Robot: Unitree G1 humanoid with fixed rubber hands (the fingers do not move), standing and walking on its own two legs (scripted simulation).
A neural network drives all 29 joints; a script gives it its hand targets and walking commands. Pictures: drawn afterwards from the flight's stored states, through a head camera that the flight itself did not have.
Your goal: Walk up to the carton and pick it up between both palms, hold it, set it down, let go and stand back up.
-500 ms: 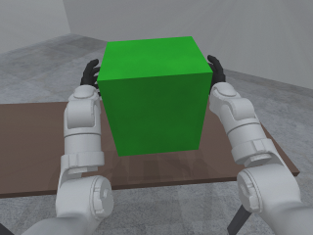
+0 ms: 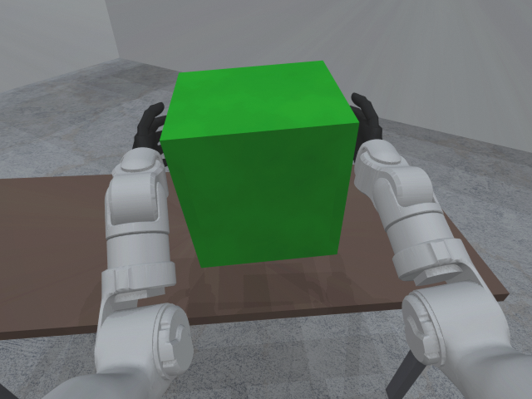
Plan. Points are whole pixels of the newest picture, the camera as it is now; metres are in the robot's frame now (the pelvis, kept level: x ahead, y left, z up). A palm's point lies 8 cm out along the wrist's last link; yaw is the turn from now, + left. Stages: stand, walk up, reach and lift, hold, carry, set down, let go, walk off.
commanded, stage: hold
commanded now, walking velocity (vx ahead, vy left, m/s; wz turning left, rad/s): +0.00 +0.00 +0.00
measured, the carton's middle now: (260, 166) +0.38 +0.00 +0.20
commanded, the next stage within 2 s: set down in 1.96 s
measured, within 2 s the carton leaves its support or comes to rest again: neither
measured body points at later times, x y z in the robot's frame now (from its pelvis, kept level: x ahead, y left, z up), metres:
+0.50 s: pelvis +0.00 +0.00 +0.00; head -0.08 +0.02 +0.44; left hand +0.38 +0.16 +0.24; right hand +0.38 -0.15 +0.24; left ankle +0.03 +0.12 -0.75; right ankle +0.02 -0.11 -0.75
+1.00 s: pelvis +0.00 +0.00 +0.00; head -0.08 +0.02 +0.44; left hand +0.38 +0.16 +0.24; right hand +0.38 -0.15 +0.24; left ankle +0.03 +0.12 -0.75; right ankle +0.02 -0.11 -0.75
